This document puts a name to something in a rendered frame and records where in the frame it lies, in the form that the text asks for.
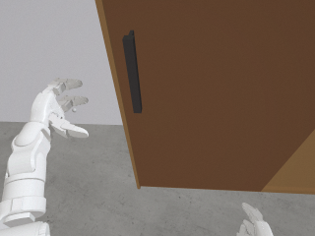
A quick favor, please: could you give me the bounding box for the wardrobe door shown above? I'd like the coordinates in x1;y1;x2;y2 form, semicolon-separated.
103;0;315;192
266;130;315;188

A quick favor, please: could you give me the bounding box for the handle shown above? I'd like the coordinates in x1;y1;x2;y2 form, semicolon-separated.
122;29;143;113

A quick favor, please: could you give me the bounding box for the robot left forearm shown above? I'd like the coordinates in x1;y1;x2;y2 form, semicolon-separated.
0;122;53;230

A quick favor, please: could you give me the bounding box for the left robot hand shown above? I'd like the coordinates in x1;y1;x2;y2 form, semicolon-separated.
29;78;89;139

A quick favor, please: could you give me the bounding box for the right robot hand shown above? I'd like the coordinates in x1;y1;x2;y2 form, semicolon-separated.
236;203;274;236

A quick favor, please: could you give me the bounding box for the left robot upper arm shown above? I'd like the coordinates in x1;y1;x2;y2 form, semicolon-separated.
0;221;50;236

